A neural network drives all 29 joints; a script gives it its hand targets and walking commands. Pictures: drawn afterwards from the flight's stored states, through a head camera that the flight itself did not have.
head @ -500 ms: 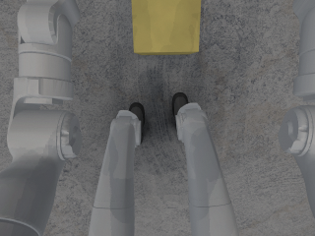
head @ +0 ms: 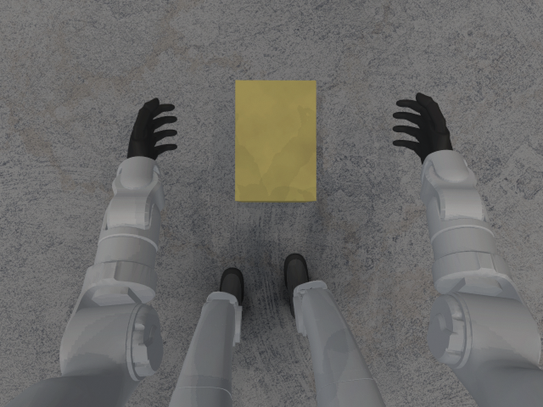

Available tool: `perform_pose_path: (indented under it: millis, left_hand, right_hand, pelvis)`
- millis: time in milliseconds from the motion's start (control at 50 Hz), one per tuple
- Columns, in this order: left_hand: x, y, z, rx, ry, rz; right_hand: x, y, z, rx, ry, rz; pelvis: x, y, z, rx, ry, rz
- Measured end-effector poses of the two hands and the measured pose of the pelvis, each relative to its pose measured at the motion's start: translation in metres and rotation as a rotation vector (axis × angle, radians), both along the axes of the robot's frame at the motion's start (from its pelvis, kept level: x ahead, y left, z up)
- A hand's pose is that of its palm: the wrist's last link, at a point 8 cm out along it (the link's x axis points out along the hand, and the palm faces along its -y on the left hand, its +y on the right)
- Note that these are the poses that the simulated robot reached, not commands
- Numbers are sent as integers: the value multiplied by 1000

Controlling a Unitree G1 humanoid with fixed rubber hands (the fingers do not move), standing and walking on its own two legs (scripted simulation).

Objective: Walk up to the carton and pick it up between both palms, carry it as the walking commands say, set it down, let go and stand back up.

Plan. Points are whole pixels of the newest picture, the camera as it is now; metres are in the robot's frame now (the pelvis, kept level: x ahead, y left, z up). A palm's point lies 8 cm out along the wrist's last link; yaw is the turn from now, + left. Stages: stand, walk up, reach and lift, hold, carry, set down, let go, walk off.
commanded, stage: let go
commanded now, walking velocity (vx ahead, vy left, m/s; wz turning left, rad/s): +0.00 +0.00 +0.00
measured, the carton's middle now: (274, 148) +0.51 -0.03 -0.59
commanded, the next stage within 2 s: stand in 1.08 s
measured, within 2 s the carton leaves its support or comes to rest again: neither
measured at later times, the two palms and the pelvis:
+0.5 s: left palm (43, 304) +0.25 +0.25 -0.03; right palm (459, 303) +0.23 -0.20 -0.02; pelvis +0.04 +0.04 +0.06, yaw -1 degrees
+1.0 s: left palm (28, 359) +0.21 +0.25 +0.00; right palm (480, 333) +0.21 -0.21 +0.00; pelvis +0.05 +0.02 +0.07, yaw +1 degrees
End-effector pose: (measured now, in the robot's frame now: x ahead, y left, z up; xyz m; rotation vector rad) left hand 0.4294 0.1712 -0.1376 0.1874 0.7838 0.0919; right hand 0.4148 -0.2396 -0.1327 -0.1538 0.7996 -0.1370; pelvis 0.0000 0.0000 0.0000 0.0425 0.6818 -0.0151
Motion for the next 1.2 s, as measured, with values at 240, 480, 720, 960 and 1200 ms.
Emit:
perform_pose_path:
  millis: [240, 480, 720, 960, 1200]
  left_hand:
    - [-46, 28, 63, -37, -42, -43]
    - [-168, 74, 102, -34, 27, -33]
    - [-233, 106, 133, 7, 48, -9]
    - [-227, 81, 134, -21, 49, -15]
    - [-225, 98, 116, 81, 110, 37]
  right_hand:
    - [-56, 6, 64, 15, -45, 39]
    - [-175, 36, 107, 3, 29, 36]
    - [-230, 47, 125, 25, 33, 76]
    - [-210, 36, 131, 14, 30, 85]
    - [-209, -12, 118, -110, 95, 29]
  pelvis:
    - [34, 14, 31, -19, -97, -6]
    - [40, 34, 57, -45, -411, 6]
    - [37, 43, 67, -56, -678, 2]
    - [48, 23, 66, -39, -796, 25]
    - [69, 11, 63, -53, -709, 41]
